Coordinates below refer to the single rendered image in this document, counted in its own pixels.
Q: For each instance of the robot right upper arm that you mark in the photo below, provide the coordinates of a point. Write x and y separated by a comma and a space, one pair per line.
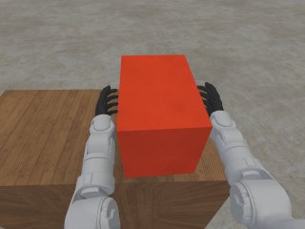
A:
262, 204

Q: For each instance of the carton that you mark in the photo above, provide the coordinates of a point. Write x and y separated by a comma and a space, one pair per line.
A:
162, 123

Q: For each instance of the robot right hand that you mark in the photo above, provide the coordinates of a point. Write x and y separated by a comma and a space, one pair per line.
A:
213, 102

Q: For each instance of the pedestal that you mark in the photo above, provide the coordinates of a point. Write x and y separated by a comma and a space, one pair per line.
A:
43, 136

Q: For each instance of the robot left forearm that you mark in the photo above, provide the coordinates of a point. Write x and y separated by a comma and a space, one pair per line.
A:
97, 178

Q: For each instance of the robot left upper arm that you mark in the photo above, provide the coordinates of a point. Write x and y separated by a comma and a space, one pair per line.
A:
93, 213

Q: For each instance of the robot right forearm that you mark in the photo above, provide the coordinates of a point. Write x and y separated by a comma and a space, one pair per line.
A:
234, 152

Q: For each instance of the robot left hand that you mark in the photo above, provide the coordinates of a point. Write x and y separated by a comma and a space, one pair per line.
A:
102, 105

